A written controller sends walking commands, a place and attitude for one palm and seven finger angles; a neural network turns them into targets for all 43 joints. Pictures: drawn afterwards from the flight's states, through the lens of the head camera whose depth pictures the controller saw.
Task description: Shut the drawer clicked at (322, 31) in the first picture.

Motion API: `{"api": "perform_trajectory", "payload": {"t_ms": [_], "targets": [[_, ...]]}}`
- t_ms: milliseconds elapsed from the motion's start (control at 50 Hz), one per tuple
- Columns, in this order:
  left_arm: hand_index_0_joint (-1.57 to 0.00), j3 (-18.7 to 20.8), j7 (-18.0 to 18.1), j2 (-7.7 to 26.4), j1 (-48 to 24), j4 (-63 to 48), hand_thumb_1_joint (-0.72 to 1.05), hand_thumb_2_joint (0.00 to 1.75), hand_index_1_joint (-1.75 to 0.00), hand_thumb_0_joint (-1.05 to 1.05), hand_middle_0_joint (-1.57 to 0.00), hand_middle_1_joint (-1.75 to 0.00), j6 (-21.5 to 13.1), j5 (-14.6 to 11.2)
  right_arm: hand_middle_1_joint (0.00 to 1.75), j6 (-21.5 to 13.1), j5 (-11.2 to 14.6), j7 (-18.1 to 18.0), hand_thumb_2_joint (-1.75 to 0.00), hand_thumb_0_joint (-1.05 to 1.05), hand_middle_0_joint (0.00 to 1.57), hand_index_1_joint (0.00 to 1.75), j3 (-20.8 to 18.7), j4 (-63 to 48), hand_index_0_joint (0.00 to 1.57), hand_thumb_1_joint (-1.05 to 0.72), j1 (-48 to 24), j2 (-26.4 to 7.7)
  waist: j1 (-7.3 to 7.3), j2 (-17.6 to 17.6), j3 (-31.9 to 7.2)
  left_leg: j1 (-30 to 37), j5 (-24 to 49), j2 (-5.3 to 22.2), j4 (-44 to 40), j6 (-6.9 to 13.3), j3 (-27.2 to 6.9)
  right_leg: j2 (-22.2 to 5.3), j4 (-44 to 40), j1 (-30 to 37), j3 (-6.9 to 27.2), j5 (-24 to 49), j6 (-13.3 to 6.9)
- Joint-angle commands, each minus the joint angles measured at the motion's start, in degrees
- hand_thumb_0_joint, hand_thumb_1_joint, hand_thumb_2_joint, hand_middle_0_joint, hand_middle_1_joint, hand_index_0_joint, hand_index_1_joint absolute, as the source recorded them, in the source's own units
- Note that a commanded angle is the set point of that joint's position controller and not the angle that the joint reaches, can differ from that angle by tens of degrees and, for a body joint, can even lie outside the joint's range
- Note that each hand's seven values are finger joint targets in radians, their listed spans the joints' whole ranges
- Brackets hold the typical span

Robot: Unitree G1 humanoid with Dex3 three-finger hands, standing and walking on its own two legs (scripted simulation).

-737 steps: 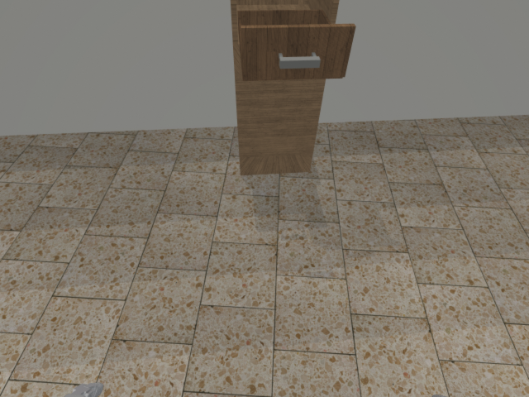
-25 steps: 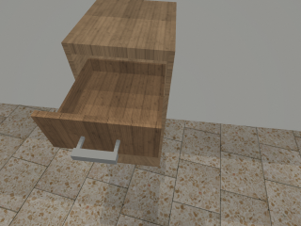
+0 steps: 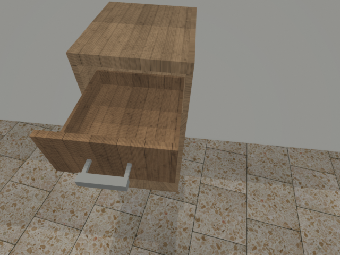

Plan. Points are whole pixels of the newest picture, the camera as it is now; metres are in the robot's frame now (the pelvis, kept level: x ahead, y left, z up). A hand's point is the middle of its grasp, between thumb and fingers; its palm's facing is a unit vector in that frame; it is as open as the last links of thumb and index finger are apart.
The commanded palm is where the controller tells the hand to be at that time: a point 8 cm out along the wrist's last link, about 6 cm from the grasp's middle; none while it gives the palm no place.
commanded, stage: look again from close up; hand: left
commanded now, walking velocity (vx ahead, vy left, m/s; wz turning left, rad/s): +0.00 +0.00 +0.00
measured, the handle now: (105, 173) +0.29 +0.18 +0.02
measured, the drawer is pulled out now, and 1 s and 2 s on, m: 0.29 0.29 0.29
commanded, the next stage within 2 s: raise the hand and make a fist in 0.60 s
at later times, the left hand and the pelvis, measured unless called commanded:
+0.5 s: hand out of the picture +0.02 +0.19 -0.18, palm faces +0.03 -0.97 -0.22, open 7.4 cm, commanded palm none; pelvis +0.01 +0.01 -0.01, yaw +0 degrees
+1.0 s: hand (101, 238) +0.16 +0.17 -0.03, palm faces +0.09 -1.00 -0.01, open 6.9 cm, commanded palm +0.10 +0.22 -0.04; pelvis -0.02 -0.01 -0.04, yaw +0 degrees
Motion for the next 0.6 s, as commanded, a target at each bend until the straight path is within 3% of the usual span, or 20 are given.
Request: {"api": "perform_trajectory", "payload": {"t_ms": [0, 40, 60, 80, 100, 120, 140, 200, 240, 320, 340, 420, 580], "targets": [[-0.2, 1.03, 0.31, 4.27, 5.66, -0.64, 0.9, 0.9, -0.3, 0.0, -0.2, -0.3, -0.79, 0.21, 0.3, -0.91, 0.28, -0.61, -0.9, 0.0, 0.2, 0.3, -1.03, -1.37, 0.2, -0.9, 3.98, -4.79, 0.02, 0.53, 2.39, -1.64, 8.28, 5.94, -4.36, 0.42, -6.13, -4.78, -4.68, -1.15, 5.3, 8.06, -1.56], [-0.2, 1.13, 0.3, 4.11, 5.72, -0.68, 0.9, 0.9, -0.3, 0.0, -0.2, -0.3, -0.77, 0.27, 0.3, -0.97, 0.32, -0.67, -0.9, 0.0, 0.2, 0.3, -1.02, -1.35, 0.2, -0.9, 4.27, -4.61, -0.01, 1.01, 2.41, -1.5, 8.81, 6.03, -4.53, 0.53, -6.02, -4.57, -4.63, -0.86, 5.1, 8.42, -1.54], [-0.2, 0.59, 2.37, 6.61, 6.73, 0.82, 0.9, 0.9, -0.3, 0.0, -0.2, -0.3, -1.97, 1.08, 0.3, -1.46, 0.87, 0.17, -0.9, 0.0, 0.2, 0.3, -1.28, -5.81, 0.2, -0.9, -1.98, -8.4, 1.08, 2.02, 4.7, -6.98, 12.34, 6.93, 6.95, -1.13, -4.88, -7.2, -4.12, -2.69, 7.03, 23.08, -1.16], [-0.2, 1.05, 1.94, 8.1, 5.37, -1.74, 0.9, 0.9, -0.3, 0.0, -0.2, -0.3, -2.22, 0.56, 0.3, -0.6, 0.3, 0.32, -0.9, 0.0, 0.2, 0.3, -1.43, -7.23, 0.2, -0.9, 1.11, -5.2, -1.74, 2.41, 0.98, -5.28, -1.3, 4.41, 5.36, -0.98, -5.5, -9.0, -4.5, -2.83, 9.2, 11.55, -2.65], [-0.2, 0.75, 1.43, 7.43, 2.95, -2.57, 0.9, 0.9, -0.3, 0.0, -0.2, -0.3, -2.31, 0.5, 0.3, -0.54, 0.05, 0.48, -0.9, 0.0, 0.2, 0.3, -1.36, -6.8, 0.2, -0.9, 3.61, -5.45, -2.65, 2.18, -0.15, -5.17, -1.42, 4.56, 4.59, -0.68, -5.98, -7.49, -3.73, -4.13, 7.72, 1.31, -3.38], [-0.2, 0.63, 1.12, 6.42, 2.88, -3.13, 0.9, 0.9, -0.3, 0.0, -0.2, -0.3, -2.21, 0.44, 0.3, -0.73, -0.02, 0.53, -0.9, 0.0, 0.2, 0.3, -1.35, -6.95, 0.2, -0.9, 4.45, -5.57, -2.55, 4.28, -0.85, -4.93, 1.55, 5.01, 3.77, -0.15, -6.51, -6.03, -2.51, -4.45, 6.79, -0.33, -3.45], [-0.2, 0.75, 0.87, 6.61, 3.2, -3.18, 0.9, 0.9, -0.3, 0.0, -0.2, -0.3, -2.09, 0.45, 0.3, -1.12, -0.07, 0.44, -0.9, 0.0, 0.2, 0.3, -1.22, -6.98, 0.2, -0.9, 4.62, -5.62, -1.99, 6.78, -2.25, -3.91, 4.7, 5.61, 2.93, 0.43, -6.64, -5.14, -1.02, -3.27, 6.12, 2.92, -3.37], [-0.2, 0.54, 0.69, 5.52, 3.39, -3.12, 0.9, 0.9, -0.3, 0.0, -0.2, -0.3, -1.48, 0.29, 0.3, -1.25, 0.18, 0.02, -0.9, 0.0, 0.2, 0.3, -1.16, -7.7, 0.2, -0.9, 4.19, -7.08, -1.45, 1.83, -0.08, -5.58, 6.63, 6.14, 2.08, 1.23, -7.54, -4.17, 0.3, -1.89, 5.03, 4.98, -2.75], [-0.2, 0.56, 0.58, 5.58, 3.09, -3.34, 0.9, 0.9, -0.3, 0.0, -0.2, -0.3, -0.91, 0.3, 0.3, -1.16, 0.13, -0.09, -0.9, 0.0, 0.2, 0.3, -1.14, -7.66, 0.2, -0.9, 3.83, -7.43, -1.13, 3.02, 2.42, -6.13, 6.27, 6.41, 0.52, 1.41, -7.74, -3.8, 0.42, -2.62, 4.68, 3.66, -2.43], [-0.2, 0.74, 0.57, 6.0, 2.84, -3.7, 0.9, 0.9, -0.3, 0.0, -0.2, -0.3, -0.57, 0.24, 0.3, -1.08, 0.15, -0.06, -0.9, 0.0, 0.2, 0.3, -0.99, -7.36, 0.2, -0.9, 3.46, -8.28, -0.84, -0.14, 3.35, -6.07, 5.95, 6.14, -0.37, 1.49, -7.57, -3.87, -0.02, -2.16, 4.88, 3.81, -2.11], [-0.2, 0.75, 0.47, 6.18, 2.74, -3.7, 0.9, 0.9, -0.3, 0.0, -0.2, -0.3, -0.44, 0.2, 0.3, -1.14, 0.08, -0.08, -0.9, 0.0, 0.2, 0.3, -0.95, -7.12, 0.2, -0.9, 3.1, -8.3, -0.66, 1.89, 3.4, -5.36, 6.84, 6.21, -1.17, 1.54, -7.59, -3.81, 0.14, -2.16, 4.83, 4.1, -2.0], [-0.2, 0.89, 0.48, 7.03, 2.24, -4.02, 0.9, 0.9, -0.3, 0.0, -0.2, -0.3, -0.38, 0.2, 0.3, -1.01, 0.09, 0.01, -0.9, 0.0, 0.2, 0.3, -0.89, -6.65, 0.2, -0.9, 2.43, -8.73, -0.52, -0.3, 3.09, -4.58, 7.03, 5.95, -1.06, 1.34, -6.99, -4.35, -0.59, -1.64, 5.06, 5.18, -1.87], [-0.2, 1.09, 0.51, 7.9, 1.33, -4.0, 0.9, 0.9, -0.3, 0.0, -0.2, -0.3, -0.16, 0.12, 0.3, -0.99, 0.09, -0.13, -0.9, 0.0, 0.2, 0.3, -0.81, -5.43, 0.2, -0.9, 1.85, -9.04, -0.36, 1.55, 2.08, -2.58, 11.44, 6.06, -1.42, 1.08, -6.74, -4.69, -0.64, -0.17, 4.8, 8.64, -1.66]]}}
